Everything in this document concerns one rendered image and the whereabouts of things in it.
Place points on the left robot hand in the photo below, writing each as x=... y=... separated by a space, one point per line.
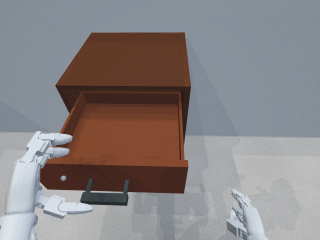
x=22 y=193

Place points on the drawer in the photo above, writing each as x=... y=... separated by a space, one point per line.
x=118 y=136

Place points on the left robot forearm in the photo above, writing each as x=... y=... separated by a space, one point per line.
x=18 y=226

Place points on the handle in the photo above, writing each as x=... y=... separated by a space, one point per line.
x=101 y=198

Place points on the right robot hand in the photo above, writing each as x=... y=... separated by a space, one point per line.
x=249 y=222

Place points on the cabinet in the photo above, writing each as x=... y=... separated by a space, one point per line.
x=129 y=62

